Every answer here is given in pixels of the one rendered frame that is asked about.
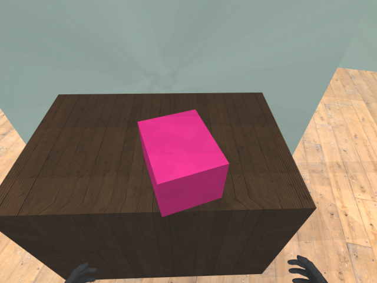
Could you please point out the left robot hand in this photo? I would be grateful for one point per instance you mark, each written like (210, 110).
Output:
(80, 271)

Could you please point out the pedestal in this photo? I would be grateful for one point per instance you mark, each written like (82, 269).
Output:
(80, 190)

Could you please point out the carton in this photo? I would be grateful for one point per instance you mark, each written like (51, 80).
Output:
(185, 164)

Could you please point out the right robot hand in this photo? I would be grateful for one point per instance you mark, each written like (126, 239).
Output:
(309, 271)

